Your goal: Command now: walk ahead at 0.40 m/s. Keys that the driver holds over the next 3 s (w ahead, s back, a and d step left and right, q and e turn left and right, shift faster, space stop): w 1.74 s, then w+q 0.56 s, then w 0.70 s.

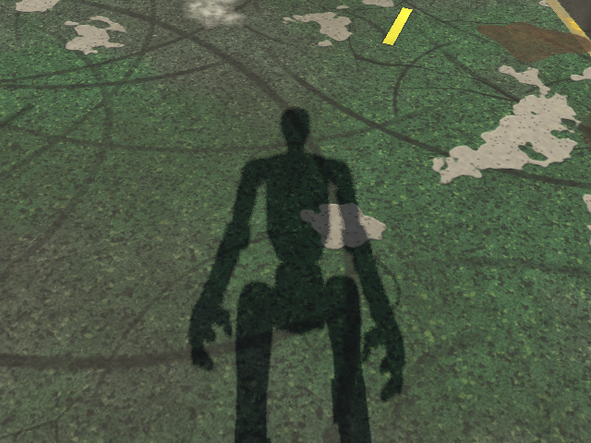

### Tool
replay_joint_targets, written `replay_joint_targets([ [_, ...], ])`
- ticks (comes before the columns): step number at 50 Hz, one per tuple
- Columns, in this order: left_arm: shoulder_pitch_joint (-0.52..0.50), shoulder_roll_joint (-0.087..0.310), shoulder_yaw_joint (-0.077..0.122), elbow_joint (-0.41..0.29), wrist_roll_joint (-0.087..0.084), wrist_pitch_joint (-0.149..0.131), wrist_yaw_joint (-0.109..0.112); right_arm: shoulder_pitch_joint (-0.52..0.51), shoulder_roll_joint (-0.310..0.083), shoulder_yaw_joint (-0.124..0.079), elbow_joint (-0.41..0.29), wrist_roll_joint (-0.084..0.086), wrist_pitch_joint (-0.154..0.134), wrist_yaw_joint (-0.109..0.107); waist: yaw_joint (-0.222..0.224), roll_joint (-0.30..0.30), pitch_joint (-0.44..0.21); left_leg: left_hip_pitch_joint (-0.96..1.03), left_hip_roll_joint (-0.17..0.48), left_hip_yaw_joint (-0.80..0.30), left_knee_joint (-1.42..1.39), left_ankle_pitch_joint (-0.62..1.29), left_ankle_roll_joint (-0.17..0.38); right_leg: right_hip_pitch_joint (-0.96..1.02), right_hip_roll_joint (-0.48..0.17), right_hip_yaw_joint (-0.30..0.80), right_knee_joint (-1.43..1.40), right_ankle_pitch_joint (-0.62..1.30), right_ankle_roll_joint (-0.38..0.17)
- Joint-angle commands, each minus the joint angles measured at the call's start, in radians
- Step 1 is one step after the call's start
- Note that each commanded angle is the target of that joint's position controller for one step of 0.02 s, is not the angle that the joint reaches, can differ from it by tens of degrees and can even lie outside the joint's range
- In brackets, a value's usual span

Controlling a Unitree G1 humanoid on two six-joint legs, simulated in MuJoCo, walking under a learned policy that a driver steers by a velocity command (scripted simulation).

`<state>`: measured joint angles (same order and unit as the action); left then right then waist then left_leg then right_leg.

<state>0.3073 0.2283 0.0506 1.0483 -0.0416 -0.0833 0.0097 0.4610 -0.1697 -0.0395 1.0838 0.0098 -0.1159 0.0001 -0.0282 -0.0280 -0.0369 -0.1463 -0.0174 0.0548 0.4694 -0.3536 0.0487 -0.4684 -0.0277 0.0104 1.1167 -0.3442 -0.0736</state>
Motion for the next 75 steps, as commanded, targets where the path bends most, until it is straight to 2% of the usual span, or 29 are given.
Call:
replay_joint_targets([
  [1,-0.111,0.079,0.02,-0.089,0.016,-0.04,-0.015,0.067,-0.079,0.003,-0.021,-0.005,0.002,0.011,0.001,0.094,0.161,0.216,0.271,-0.326,-0.315,0.232,0.118,-0.434,-0.094,0.029,0.03,0.146,-0.015],
  [7,-0.359,-0.005,-0.012,-0.185,0.016,-0.02,-0.035,0.117,-0.131,0.005,-0.038,-0.017,0.024,-0.023,-0.041,0.103,0.189,0.09,0.197,-0.136,-0.363,0.438,0.111,-0.286,-0.038,-0.072,-0.358,0.331,0.035],
  [11,-0.46,0.03,-0.016,-0.237,0.005,-0.021,-0.051,0.147,-0.163,-0.01,-0.027,0.002,0.018,-0.028,-0.041,0.133,0.215,0.132,0.241,-0.114,-0.384,0.452,0.119,-0.203,-0.013,-0.079,-0.52,0.373,0.011],
  [14,-0.419,0.083,0.003,-0.249,0.008,-0.031,-0.06,0.112,-0.184,-0.024,-0.032,0.001,0.024,-0.027,0.024,0.156,0.143,0.248,0.269,-0.083,-0.255,0.811,0.089,-0.084,0.028,-0.09,-0.571,0.322,-0.039],
  [16,-0.159,0.157,0.045,-0.179,0.004,-0.029,-0.05,0.073,-0.196,-0.029,-0.044,-0.009,0.04,-0.026,0.159,0.192,-0.031,0.23,0.235,-0.041,0.05,1.119,0.053,0.248,0.091,-0.121,-0.569,0.294,-0.086],
  [17,0.032,0.207,0.066,-0.13,0.008,-0.021,-0.039,0.042,-0.185,-0.021,-0.067,-0.016,0.04,-0.021,0.24,0.166,-0.146,0.013,0.2,-0.035,0.316,0.934,0.024,0.568,-0.021,0.006,-0.545,0.276,-0.133],
  [18,0.167,0.301,0.086,-0.105,0.038,-0.016,-0.034,0.169,-0.033,0.018,-0.083,-0.013,0.022,-0.002,0.174,-0.113,-0.35,-0.386,0.008,-0.047,0.771,0.271,-0.042,0.96,-0.325,0.528,-0.623,0.041,-0.313],
  [19,0.149,0.224,0.061,-0.092,0.041,-0.013,-0.036,0.143,-0.048,0.016,-0.065,0.01,-0.014,0.008,0.178,-0.16,-0.407,-0.499,-0.039,-0.214,0.952,-0.168,-0.019,0.941,-0.375,0.801,-0.825,-0.039,-0.318],
  [20,0.027,0.169,0.043,-0.106,0.029,-0.018,-0.039,0.025,-0.129,-0.008,-0.114,0.042,-0.03,0.009,0.146,-0.142,-0.201,-0.599,0.027,-0.196,0.995,-0.125,0.004,0.777,-0.332,0.642,-0.851,-0.03,-0.253],
  [22,-0.146,0.085,0.015,-0.138,0.036,-0.031,-0.05,-0.093,-0.156,-0.023,-0.144,0.033,-0.028,-0.012,0.066,0.026,-0.027,-0.516,0.126,-0.141,0.894,0.039,0.018,0.413,-0.259,0.358,-0.904,0.178,-0.187],
  [24,-0.168,0.054,0.006,-0.12,0.047,-0.039,-0.057,-0.035,-0.11,-0.03,-0.134,0.019,0.007,-0.023,-0.001,-0.02,0.006,-0.392,0.172,-0.144,0.804,0.089,0.021,0.244,-0.191,0.22,-0.958,0.212,-0.162],
  [27,-0.114,0.095,0.01,-0.088,0.045,-0.044,-0.042,-0.088,-0.106,-0.036,-0.165,0.011,0.032,-0.03,-0.016,-0.037,0.073,-0.434,0.191,-0.12,0.695,0.141,-0.002,0.163,-0.172,0.141,-1.019,0.251,-0.181],
  [31,-0.024,0.134,0.015,-0.072,0.042,-0.034,-0.013,-0.275,-0.121,-0.039,-0.228,-0.004,0.024,-0.022,0.028,-0.011,0.1,-0.564,0.195,-0.103,0.432,0.362,-0.034,0.249,-0.166,0.101,-1.026,0.315,-0.166],
  [39,0.126,0.166,0.026,-0.032,0.02,-0.005,-0.001,-0.527,-0.115,-0.018,-0.31,0.015,0.007,0.026,0.106,-0.019,0.133,-0.541,0.116,-0.057,0.081,0.394,-0.017,0.474,-0.215,0.064,-0.945,0.326,-0.124],
  [42,0.097,0.188,0.036,-0.036,0.02,0.01,0.002,-0.45,-0.163,-0.035,-0.308,0.016,-0.003,0.037,0.04,-0.052,0.081,-0.397,0.071,-0.028,0.036,0.283,0.027,0.534,-0.237,0.06,-0.826,0.555,-0.093],
  [44,0.068,0.147,0.019,-0.058,0.033,0.018,0.001,-0.13,-0.262,-0.082,-0.218,0.007,-0.004,0.027,-0.105,-0.018,-0.126,0.062,0.08,-0.051,0.053,0.302,0.097,0.384,-0.139,-0.024,-0.429,0.695,-0.036],
  [45,0.181,0.038,-0.013,-0.073,0.037,0.002,-0.007,0.019,-0.369,-0.108,-0.186,-0.014,0.0,0.024,-0.087,0.2,-0.298,0.492,0.348,-0.482,0.022,0.172,0.248,-0.029,0.012,-0.081,-0.007,0.336,0.038],
  [46,0.177,0.036,-0.019,-0.063,0.027,-0.026,-0.014,0.038,-0.316,-0.09,-0.181,-0.007,0.003,0.027,-0.089,0.291,-0.383,0.572,0.428,-0.808,-0.155,0.085,0.292,-0.199,0.084,0.061,0.177,-0.204,0.041],
  [47,0.089,0.132,0.007,-0.088,0.0,-0.044,-0.018,-0.041,-0.252,-0.068,-0.191,0.0,0.001,0.027,-0.079,0.233,-0.253,0.472,0.396,-0.691,-0.164,0.057,0.235,-0.296,0.017,0.108,0.256,-0.171,0.017],
  [49,-0.03,0.14,0.014,-0.118,0.006,-0.047,-0.009,-0.212,-0.185,-0.045,-0.226,-0.009,0.002,0.029,-0.023,0.089,-0.065,0.159,0.322,-0.427,-0.215,0.223,0.186,-0.259,-0.079,0.057,0.168,-0.005,0.004],
  [50,-0.019,0.129,0.022,-0.114,0.017,-0.033,-0.003,-0.249,-0.158,-0.037,-0.228,-0.017,-0.002,0.032,0.016,0.099,-0.033,0.059,0.283,-0.347,-0.247,0.271,0.168,-0.192,-0.114,0.064,0.102,0.045,0.003],
  [55,-0.049,0.083,0.026,-0.127,0.029,0.01,0.004,-0.188,-0.19,-0.045,-0.182,-0.016,-0.008,0.019,0.048,0.083,0.042,-0.03,0.245,-0.21,-0.342,0.395,0.191,-0.206,-0.133,0.047,-0.079,0.194,0.038],
  [66,-0.392,0.062,0.01,-0.238,0.021,-0.012,-0.037,-0.022,-0.215,-0.052,-0.104,0.005,0.024,-0.012,-0.044,0.089,0.136,0.17,0.262,-0.11,-0.318,0.377,0.144,-0.247,-0.066,-0.005,-0.561,0.409,0.035],
  [69,-0.367,0.092,0.018,-0.248,0.019,-0.022,-0.051,-0.04,-0.232,-0.062,-0.098,0.009,0.038,-0.018,-0.007,0.108,0.112,0.238,0.293,-0.114,-0.239,0.518,0.121,-0.17,-0.041,-0.021,-0.602,0.299,-0.002],
  [71,-0.176,0.149,0.05,-0.195,0.023,-0.026,-0.047,-0.086,-0.234,-0.061,-0.107,0.01,0.047,-0.018,0.1,0.122,-0.004,0.206,0.242,-0.064,-0.019,0.828,0.086,0.119,0.029,-0.08,-0.624,0.278,-0.041],
  [72,0.014,0.209,0.076,-0.142,0.029,-0.025,-0.039,-0.09,-0.205,-0.048,-0.122,0.001,0.049,-0.018,0.171,0.082,-0.133,0.056,0.185,-0.024,0.226,0.748,0.051,0.416,-0.032,-0.009,-0.588,0.301,-0.086],
  [73,0.162,0.309,0.101,-0.112,0.044,-0.019,-0.034,0.027,-0.1,-0.016,-0.134,-0.006,0.033,-0.007,0.148,-0.138,-0.296,-0.36,0.03,0.012,0.645,0.339,-0.025,0.835,-0.3,0.43,-0.626,0.162,-0.242],
  [74,0.169,0.256,0.079,-0.108,0.035,-0.017,-0.036,0.013,-0.097,-0.009,-0.125,0.002,0.005,-0.001,0.148,-0.223,-0.369,-0.524,-0.042,-0.135,0.828,-0.213,-0.026,0.896,-0.373,0.734,-0.801,0.074,-0.28],
  [75,0.09,0.196,0.06,-0.117,0.027,-0.019,-0.035,-0.077,-0.186,-0.034,-0.151,0.031,-0.012,0.004,0.142,-0.166,-0.237,-0.623,0.026,-0.176,0.907,-0.18,-0.003,0.794,-0.338,0.613,-0.814,0.027,-0.223],
])
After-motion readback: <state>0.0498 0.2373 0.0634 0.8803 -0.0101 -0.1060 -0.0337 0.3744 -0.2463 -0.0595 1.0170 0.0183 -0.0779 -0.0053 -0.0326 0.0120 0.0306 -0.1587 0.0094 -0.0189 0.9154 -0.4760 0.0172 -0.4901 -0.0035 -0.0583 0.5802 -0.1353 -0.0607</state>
